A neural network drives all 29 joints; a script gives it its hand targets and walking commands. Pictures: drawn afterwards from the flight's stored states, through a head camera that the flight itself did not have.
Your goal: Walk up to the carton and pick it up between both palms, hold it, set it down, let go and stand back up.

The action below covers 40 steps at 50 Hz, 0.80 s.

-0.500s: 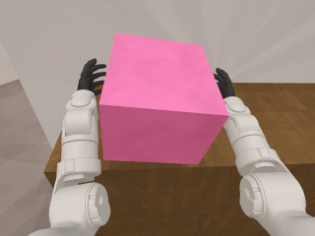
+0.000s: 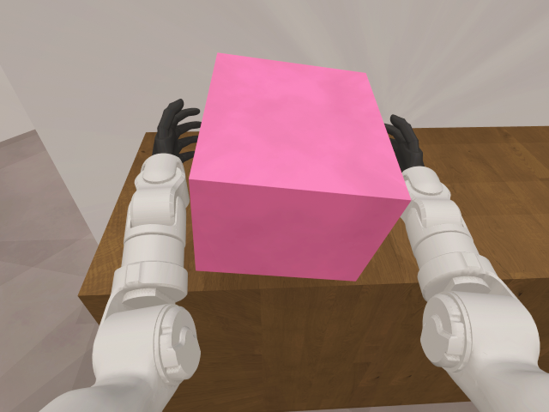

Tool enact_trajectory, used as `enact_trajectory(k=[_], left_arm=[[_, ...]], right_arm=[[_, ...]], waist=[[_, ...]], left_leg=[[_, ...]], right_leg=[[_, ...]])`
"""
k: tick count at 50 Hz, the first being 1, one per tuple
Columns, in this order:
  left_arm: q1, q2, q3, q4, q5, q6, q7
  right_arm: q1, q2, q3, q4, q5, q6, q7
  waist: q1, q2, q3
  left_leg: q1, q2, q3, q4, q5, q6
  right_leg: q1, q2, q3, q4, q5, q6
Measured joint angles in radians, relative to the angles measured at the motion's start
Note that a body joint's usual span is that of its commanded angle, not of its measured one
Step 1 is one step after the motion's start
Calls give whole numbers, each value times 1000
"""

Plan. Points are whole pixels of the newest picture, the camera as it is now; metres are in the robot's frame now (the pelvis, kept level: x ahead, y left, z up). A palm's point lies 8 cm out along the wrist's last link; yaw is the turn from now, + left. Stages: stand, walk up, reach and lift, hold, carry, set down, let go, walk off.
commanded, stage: set down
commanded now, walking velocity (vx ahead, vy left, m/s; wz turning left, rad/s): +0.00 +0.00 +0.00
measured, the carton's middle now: (285, 165) +0.46 +0.00 +0.16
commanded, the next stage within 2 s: none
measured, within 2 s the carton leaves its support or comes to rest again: neither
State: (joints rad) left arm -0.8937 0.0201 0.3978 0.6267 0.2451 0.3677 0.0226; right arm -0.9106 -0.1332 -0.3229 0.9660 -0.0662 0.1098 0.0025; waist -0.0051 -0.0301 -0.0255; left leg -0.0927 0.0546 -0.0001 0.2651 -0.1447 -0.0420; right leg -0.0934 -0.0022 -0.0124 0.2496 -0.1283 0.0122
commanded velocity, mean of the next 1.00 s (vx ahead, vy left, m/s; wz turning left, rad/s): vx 0.00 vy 0.00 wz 0.00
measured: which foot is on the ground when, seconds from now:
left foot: down 0.00-1.00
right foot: down 0.00-1.00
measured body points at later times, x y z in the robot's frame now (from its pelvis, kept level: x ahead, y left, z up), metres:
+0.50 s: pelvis +0.01 +0.00 +0.00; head +0.01 +0.02 +0.45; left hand +0.45 +0.16 +0.17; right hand +0.45 -0.18 +0.16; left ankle +0.00 +0.15 -0.75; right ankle +0.00 -0.12 -0.75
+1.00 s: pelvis +0.01 +0.00 +0.00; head +0.03 +0.02 +0.45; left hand +0.46 +0.16 +0.15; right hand +0.46 -0.18 +0.14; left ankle +0.00 +0.15 -0.75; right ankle +0.00 -0.12 -0.75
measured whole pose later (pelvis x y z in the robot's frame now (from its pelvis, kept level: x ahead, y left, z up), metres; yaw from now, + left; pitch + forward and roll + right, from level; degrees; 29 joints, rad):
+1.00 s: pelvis +0.01 +0.00 +0.00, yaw -1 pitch +7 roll +0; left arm -0.93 0.00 0.41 0.82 0.27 0.18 0.06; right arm -0.93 -0.13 -0.54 1.04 -0.28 -0.01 0.08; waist 0.04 -0.04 -0.10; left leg -0.25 0.07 0.01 0.27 -0.14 -0.05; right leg -0.26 0.01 0.00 0.25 -0.12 0.00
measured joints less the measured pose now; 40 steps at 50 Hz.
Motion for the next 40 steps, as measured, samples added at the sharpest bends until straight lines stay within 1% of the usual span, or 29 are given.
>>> enact_trajectory(k=[4, 7, 11, 14, 20, 24, 27, 30, 34, 37, 40], left_arm=[[16, 5, -4, 9, -1, -24, -4], [22, 8, -7, 19, -2, -38, -2], [31, 10, -35, 15, -11, -48, 13], [21, 11, -47, 38, -15, -63, 24], [5, 5, -40, 71, -2, -86, 29], [-1, -3, -25, 86, 10, -93, 31], [-4, -12, -9, 89, 16, -90, 30], [2, -22, 7, 90, 26, -95, 26], [25, -31, 2, 77, 10, -119, 30], [13, -29, 3, 101, 7, -140, 35], [-20, -22, 15, 147, 14, -133, 37]], right_arm=[[-2, 12, -21, 11, -16, -13, -1], [0, 21, -45, 27, -46, -34, 5], [5, 26, -81, 50, -66, -72, 20], [8, 23, -101, 56, -88, -89, 29], [-1, 11, -105, 54, -101, -83, 37], [-11, 2, -107, 65, -103, -79, 43], [-10, -4, -99, 70, -97, -75, 45], [-6, -3, -101, 66, -107, -72, 48], [21, 2, -100, 45, -111, -93, 52], [13, 1, -124, 60, -138, -113, 57], [-10, -2, -155, 86, -168, -100, 63]], waist=[[2, -6, 2], [8, -15, 3], [13, -24, -13], [15, -25, -29], [11, -21, -37], [14, -13, -36], [19, -7, -29], [22, 0, -20], [33, 9, -52], [40, 14, -48], [42, 8, -30]], left_leg=[[-18, -1, -4, 2, 2, -3], [-28, -1, -5, 0, 5, -5], [-58, 3, -9, 6, 4, -11], [-78, 6, -12, 12, 0, -13], [-75, 10, -9, 5, -3, -13], [-69, 11, 0, -1, -4, -13], [-64, 11, 6, -6, -4, -11], [-63, 10, 10, -10, -2, -9], [-104, 9, 15, -3, -2, -9], [-112, 9, 14, 6, -4, -9], [-107, 7, 11, -1, 2, -6]], right_leg=[[-17, -1, -3, 5, -1, -3], [-27, -1, -5, 5, 0, -4], [-51, 3, -9, 1, 3, -9], [-66, 6, -11, -4, 5, -11], [-64, 10, -9, -13, 5, -11], [-66, 10, -1, -9, 1, -10], [-66, 11, 5, -10, 1, -9], [-69, 9, 8, -8, 2, -7], [-111, 9, 13, 0, 3, -6], [-116, 9, 12, 2, 4, -6], [-115, 6, 9, 5, 3, -7]])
